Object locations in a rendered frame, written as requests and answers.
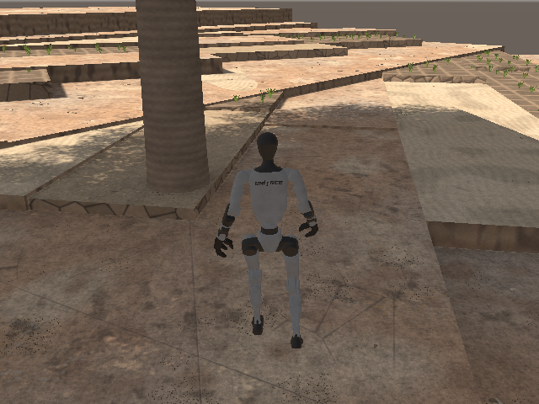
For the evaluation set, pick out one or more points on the left robot hand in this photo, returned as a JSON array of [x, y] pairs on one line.
[[219, 244]]

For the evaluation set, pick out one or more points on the robot right forearm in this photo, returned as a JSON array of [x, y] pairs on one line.
[[310, 216]]

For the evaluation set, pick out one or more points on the left robot upper arm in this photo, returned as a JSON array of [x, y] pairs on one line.
[[241, 178]]

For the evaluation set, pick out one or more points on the right robot hand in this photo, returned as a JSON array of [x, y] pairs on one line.
[[312, 232]]

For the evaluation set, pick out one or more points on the humanoid robot torso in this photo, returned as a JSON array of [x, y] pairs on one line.
[[269, 201]]

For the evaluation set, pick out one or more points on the left robot thigh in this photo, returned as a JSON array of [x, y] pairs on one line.
[[250, 247]]

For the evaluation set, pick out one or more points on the robot left forearm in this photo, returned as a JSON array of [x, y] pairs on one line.
[[225, 226]]

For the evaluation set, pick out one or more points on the right robot upper arm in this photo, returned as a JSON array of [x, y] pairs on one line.
[[295, 177]]

